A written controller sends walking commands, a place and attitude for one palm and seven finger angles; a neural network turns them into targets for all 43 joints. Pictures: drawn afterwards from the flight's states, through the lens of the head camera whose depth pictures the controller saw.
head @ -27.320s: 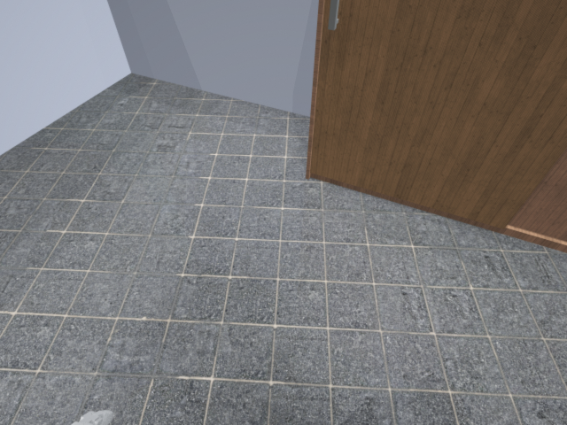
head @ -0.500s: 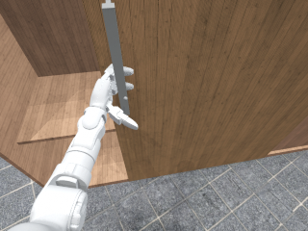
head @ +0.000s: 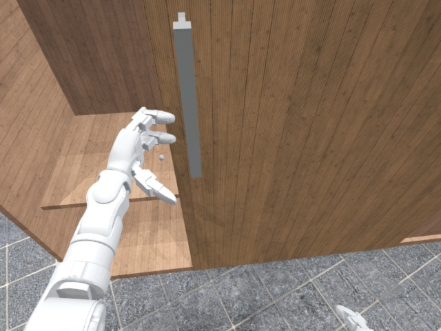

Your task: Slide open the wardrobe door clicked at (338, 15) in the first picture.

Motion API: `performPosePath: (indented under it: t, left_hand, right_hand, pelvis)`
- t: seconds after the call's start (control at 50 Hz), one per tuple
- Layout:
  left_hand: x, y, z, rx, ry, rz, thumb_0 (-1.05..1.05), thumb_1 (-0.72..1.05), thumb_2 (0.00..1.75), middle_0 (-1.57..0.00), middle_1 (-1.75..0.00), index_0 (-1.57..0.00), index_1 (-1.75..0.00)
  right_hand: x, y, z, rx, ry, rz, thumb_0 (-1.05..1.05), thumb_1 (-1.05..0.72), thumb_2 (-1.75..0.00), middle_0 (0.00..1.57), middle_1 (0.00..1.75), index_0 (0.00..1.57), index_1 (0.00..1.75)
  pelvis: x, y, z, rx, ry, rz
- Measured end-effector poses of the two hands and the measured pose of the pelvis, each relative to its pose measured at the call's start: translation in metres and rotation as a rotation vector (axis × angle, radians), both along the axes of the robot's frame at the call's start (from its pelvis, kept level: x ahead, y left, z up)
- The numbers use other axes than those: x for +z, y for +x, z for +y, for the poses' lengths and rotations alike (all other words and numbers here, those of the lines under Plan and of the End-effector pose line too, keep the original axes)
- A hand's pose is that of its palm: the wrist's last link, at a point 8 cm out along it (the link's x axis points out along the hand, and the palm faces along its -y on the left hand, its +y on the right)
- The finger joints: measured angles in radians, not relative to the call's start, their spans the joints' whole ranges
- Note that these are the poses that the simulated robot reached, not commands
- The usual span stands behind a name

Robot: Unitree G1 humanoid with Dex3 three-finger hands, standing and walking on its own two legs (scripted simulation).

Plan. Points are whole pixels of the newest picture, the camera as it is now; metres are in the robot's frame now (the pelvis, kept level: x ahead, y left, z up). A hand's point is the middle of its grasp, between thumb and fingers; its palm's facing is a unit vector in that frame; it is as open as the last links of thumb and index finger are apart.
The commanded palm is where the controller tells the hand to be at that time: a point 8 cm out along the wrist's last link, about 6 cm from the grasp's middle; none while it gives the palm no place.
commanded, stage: slip the hand off the handle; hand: left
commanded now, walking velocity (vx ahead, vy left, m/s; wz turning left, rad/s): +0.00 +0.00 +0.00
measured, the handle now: (190, 109) +0.45 +0.07 +0.18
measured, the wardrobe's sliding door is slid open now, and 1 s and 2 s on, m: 0.44 0.44 0.44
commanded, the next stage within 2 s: draw the hand back to the body in 0.72 s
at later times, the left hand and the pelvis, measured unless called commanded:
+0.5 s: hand (160, 195) +0.31 +0.11 +0.12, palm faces -0.18 -0.97 -0.14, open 14.7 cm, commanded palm +0.28 +0.15 +0.14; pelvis +0.00 +0.00 +0.00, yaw +0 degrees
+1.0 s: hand (140, 216) +0.26 +0.13 +0.13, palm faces +0.13 -0.99 +0.01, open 14.7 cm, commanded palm +0.22 +0.17 +0.14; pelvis +0.00 -0.02 +0.00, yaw +2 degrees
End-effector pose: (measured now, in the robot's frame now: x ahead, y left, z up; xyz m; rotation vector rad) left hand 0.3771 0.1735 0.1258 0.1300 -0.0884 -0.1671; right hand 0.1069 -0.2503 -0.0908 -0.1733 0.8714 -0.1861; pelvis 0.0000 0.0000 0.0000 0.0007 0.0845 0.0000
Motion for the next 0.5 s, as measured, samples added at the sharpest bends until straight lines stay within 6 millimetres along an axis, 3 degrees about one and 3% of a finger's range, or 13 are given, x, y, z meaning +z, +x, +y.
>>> performPosePath:
  t: [0.1,0.32,0.5]
  left_hand:
    - [0.001,-0.009,0.008,-0.013,0.000,0.000,-0.01,-0.55,0.20,-0.27,-1.15,-0.25,-1.15]
    - [-0.005,-0.049,-0.014,-0.054,-0.009,-0.005,-0.01,-0.55,0.20,-0.25,-1.15,-0.25,-1.15]
    - [0.000,-0.081,-0.010,-0.025,0.001,-0.017,-0.01,-0.55,0.20,-0.25,-1.15,-0.25,-1.15]
  right_hand:
    - [0.000,0.004,0.004,0.010,0.003,-0.005,0.01,-0.90,-0.90,0.20,0.30,0.20,0.30]
    - [0.008,0.030,0.017,0.054,0.030,-0.098,0.01,-0.90,-0.90,0.20,0.30,0.20,0.30]
    - [0.019,0.053,0.026,0.106,0.052,-0.187,0.01,-0.90,-0.90,0.20,0.30,0.20,0.30]
  pelvis:
    - [0.000,0.002,0.002,0.005,-0.002,-0.004]
    - [0.000,0.003,0.005,0.002,0.001,-0.034]
    - [0.001,0.001,-0.001,0.007,0.003,-0.063]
